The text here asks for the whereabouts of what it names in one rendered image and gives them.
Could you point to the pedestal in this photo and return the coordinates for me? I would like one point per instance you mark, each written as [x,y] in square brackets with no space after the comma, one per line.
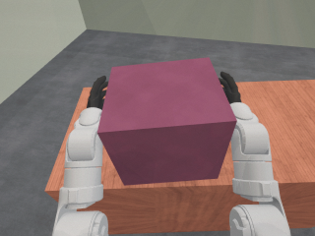
[287,111]

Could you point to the carton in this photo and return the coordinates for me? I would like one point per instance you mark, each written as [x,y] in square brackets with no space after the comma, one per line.
[166,122]

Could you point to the left robot forearm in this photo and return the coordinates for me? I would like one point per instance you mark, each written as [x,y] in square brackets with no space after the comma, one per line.
[83,161]

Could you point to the right robot upper arm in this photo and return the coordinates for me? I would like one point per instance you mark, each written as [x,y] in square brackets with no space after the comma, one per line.
[257,220]

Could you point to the right robot forearm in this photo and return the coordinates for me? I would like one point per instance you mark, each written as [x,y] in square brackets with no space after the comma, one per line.
[251,152]

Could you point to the left robot hand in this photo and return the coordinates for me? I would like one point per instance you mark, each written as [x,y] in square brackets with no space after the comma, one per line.
[97,94]

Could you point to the left robot upper arm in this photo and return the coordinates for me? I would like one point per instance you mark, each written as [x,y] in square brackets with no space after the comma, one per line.
[82,223]

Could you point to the right robot hand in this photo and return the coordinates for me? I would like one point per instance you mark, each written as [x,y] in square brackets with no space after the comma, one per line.
[230,88]

